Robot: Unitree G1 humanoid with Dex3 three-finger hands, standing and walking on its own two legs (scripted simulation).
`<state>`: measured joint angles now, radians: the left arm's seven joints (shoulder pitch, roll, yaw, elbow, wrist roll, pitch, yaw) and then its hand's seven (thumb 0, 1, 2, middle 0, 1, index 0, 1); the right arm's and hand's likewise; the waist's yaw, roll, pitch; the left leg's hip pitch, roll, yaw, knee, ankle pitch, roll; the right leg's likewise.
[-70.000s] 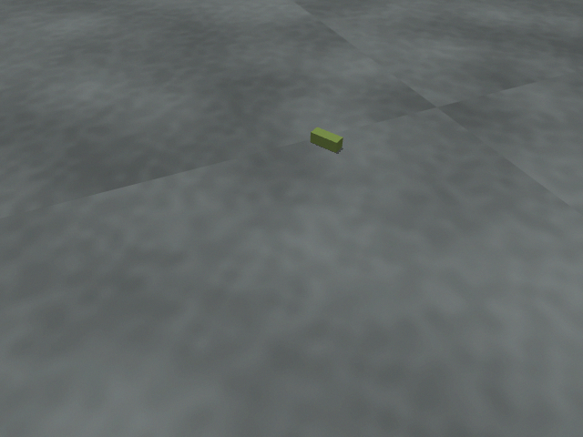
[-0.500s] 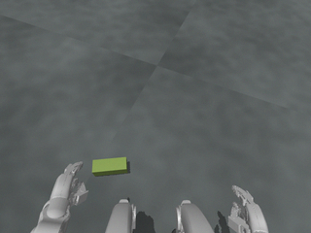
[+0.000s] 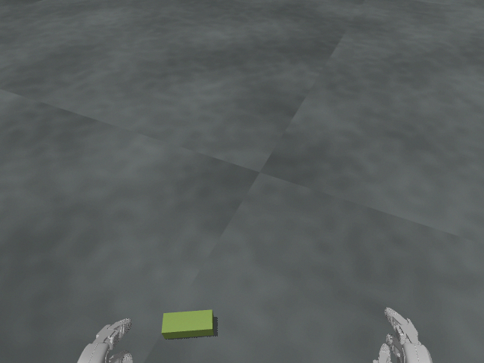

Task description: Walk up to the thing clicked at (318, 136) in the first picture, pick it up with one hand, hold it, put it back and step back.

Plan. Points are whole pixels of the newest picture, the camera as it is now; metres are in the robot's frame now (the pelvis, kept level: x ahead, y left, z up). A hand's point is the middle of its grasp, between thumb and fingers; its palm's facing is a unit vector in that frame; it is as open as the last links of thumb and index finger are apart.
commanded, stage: home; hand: left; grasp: from above
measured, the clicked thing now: (188, 324) +0.44 +0.21 -0.68
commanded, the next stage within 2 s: stand in 1.90 s
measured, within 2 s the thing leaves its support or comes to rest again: neither
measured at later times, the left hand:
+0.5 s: hand out of the picture +0.16 +0.18 -0.05, palm faces +0.03 -0.98 -0.19, open 7.4 cm
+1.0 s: hand out of the picture +0.15 +0.17 -0.05, palm faces +0.03 -0.98 -0.19, open 7.4 cm
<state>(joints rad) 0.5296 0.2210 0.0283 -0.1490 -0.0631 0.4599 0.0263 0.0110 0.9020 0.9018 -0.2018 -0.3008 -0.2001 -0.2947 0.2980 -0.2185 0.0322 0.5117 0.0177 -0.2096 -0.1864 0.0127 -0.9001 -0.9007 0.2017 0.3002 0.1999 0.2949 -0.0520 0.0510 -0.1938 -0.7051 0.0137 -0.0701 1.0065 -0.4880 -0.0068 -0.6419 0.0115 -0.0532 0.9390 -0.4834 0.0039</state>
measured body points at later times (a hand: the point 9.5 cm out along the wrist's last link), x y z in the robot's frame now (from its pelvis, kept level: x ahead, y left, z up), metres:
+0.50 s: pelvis +0.00 +0.00 +0.00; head +0.01 +0.01 +0.45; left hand +0.16 +0.23 -0.03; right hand +0.15 -0.24 -0.07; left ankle +0.01 +0.12 -0.68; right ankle -0.01 -0.13 -0.68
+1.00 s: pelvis -0.01 +0.00 +0.00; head +0.00 +0.00 +0.45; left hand +0.15 +0.23 -0.03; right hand +0.15 -0.25 -0.06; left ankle +0.01 +0.12 -0.68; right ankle -0.01 -0.13 -0.68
